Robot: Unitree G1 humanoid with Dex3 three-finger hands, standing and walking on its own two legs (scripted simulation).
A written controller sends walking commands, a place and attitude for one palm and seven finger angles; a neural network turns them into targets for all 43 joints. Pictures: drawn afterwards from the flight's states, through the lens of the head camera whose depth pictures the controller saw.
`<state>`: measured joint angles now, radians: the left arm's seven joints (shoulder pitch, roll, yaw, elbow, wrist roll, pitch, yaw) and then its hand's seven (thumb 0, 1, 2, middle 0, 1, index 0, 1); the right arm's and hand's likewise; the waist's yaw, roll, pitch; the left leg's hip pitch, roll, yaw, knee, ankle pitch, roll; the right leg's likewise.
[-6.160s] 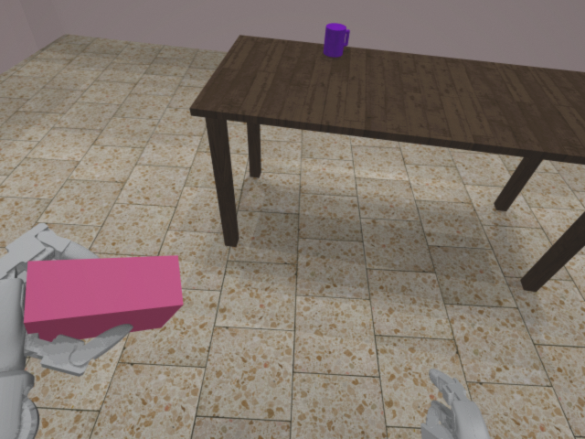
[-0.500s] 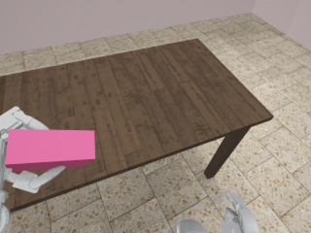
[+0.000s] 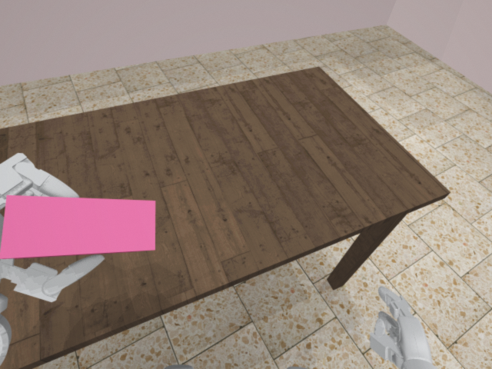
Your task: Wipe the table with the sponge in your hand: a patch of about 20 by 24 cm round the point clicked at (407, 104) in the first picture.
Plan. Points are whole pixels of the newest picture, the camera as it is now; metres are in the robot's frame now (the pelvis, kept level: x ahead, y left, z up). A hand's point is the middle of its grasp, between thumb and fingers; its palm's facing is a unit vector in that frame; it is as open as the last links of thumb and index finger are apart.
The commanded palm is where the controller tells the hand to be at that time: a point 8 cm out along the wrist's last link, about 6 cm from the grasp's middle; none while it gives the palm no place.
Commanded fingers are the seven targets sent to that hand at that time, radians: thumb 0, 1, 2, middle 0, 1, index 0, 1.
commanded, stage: come to a stop and stand still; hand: left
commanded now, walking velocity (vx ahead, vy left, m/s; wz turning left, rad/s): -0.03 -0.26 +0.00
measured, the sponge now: (103, 229) +0.23 +0.19 +0.17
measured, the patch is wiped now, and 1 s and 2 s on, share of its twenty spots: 0.00 0.00 0.00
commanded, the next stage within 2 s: look again from close up in 1.38 s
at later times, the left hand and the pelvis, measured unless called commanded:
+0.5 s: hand (7, 219) +0.23 +0.28 +0.19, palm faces +0.40 -0.84 -0.37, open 9.8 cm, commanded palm +0.16 +0.31 +0.19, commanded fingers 0.00 0.10 1.30 -1.20 -1.60 -1.20 -1.60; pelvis +0.00 +0.03 +0.02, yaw +1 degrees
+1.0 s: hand out of the picture +0.22 +0.30 +0.16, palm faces +0.35 -0.85 -0.39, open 9.8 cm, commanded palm +0.16 +0.33 +0.19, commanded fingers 0.00 0.10 1.30 -1.20 -1.60 -1.20 -1.60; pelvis +0.00 +0.05 +0.02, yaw +0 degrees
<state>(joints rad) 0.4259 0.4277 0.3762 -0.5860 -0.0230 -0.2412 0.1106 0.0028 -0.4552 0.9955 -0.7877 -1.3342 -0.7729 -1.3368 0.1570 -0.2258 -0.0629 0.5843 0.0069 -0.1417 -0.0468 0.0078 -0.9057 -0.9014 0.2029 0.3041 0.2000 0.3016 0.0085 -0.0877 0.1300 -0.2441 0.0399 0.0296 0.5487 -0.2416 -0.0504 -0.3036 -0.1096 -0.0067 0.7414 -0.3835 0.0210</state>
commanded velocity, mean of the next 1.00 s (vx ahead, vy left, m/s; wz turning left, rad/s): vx -0.01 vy -0.05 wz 0.00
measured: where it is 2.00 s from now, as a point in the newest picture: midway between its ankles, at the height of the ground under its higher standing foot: outside the picture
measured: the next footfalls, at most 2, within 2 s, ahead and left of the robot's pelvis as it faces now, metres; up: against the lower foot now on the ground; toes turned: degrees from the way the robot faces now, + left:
none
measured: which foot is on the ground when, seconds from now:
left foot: down 0.00-1.00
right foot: down 0.00-1.00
